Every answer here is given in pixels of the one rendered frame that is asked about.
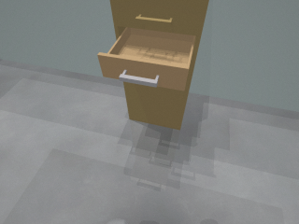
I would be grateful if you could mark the cabinet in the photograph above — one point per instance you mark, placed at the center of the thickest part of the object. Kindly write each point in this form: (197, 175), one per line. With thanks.
(158, 105)

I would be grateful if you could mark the handle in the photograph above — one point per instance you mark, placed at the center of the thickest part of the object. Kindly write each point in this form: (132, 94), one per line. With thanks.
(153, 21)
(139, 80)

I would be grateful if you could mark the drawer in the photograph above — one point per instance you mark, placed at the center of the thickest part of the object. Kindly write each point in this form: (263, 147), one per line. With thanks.
(148, 54)

